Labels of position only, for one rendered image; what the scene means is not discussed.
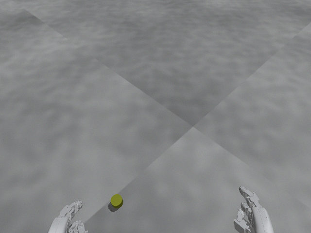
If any right robot hand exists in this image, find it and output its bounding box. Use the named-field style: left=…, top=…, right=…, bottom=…
left=234, top=186, right=274, bottom=233

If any tin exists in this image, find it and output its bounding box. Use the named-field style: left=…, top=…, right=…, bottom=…
left=111, top=194, right=123, bottom=208

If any left robot hand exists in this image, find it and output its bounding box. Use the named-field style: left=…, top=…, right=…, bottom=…
left=47, top=200, right=88, bottom=233

